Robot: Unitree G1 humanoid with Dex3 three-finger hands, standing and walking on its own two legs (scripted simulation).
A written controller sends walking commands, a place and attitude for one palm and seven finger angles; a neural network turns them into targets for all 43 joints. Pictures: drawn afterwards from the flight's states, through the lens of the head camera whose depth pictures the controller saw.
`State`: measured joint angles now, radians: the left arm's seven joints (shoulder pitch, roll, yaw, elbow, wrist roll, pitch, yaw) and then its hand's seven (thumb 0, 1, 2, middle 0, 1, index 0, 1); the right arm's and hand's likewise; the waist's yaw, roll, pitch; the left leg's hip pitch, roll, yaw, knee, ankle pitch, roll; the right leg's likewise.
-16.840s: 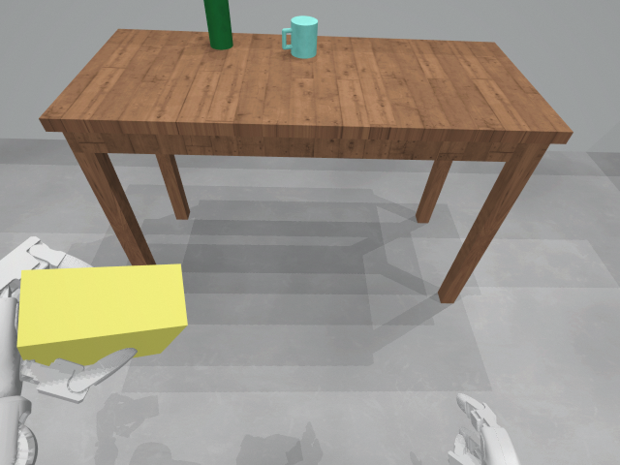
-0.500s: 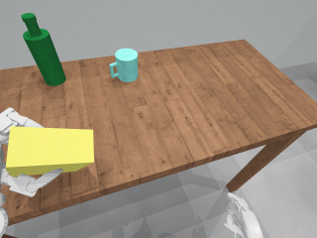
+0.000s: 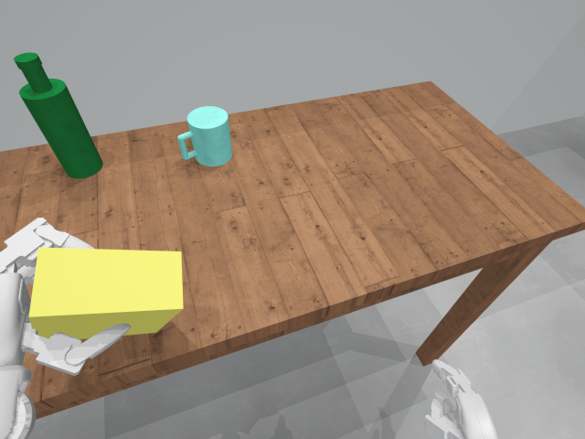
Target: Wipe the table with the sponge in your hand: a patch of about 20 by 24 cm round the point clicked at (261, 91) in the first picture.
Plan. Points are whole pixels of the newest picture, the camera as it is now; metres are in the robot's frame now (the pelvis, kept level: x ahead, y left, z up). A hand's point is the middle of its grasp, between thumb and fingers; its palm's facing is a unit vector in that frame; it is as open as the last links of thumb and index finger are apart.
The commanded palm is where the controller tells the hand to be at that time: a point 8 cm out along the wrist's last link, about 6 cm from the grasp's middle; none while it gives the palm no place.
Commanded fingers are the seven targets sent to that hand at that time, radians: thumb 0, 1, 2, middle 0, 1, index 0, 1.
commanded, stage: come to a stop and stand still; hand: left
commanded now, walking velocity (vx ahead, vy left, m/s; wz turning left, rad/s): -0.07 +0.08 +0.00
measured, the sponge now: (129, 297) +0.23 +0.20 +0.13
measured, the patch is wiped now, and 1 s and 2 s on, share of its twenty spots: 0.00 0.00 0.00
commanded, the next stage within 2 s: look again from close up in 1.04 s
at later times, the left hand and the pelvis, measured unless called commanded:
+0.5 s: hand (75, 295) +0.21 +0.24 +0.16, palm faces +0.29 -0.86 -0.43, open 10.1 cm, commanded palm +0.15 +0.29 +0.17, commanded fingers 0.00 0.10 1.30 -1.20 -1.60 -1.20 -1.60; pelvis -0.02 +0.02 -0.01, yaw -2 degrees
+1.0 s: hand (29, 301) +0.21 +0.29 +0.15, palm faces +0.35 -0.85 -0.40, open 10.1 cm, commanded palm +0.15 +0.32 +0.17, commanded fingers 0.00 0.10 1.30 -1.20 -1.60 -1.20 -1.60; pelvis -0.01 +0.04 +0.00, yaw -2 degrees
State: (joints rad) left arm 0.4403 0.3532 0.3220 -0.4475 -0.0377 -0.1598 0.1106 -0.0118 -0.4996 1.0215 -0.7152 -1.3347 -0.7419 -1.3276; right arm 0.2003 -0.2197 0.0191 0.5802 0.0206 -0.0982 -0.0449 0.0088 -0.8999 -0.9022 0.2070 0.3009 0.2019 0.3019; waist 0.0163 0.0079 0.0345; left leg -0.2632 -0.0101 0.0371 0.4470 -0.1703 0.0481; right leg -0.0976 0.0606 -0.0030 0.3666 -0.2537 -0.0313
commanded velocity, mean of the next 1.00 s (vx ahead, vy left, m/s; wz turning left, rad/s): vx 0.00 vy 0.00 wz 0.00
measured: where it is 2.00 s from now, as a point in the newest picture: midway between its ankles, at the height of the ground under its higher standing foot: outside the picture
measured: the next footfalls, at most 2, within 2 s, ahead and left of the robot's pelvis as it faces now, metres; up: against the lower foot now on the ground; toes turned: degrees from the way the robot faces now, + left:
none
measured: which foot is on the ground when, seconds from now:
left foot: down 0.00-1.00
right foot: down 0.00-1.00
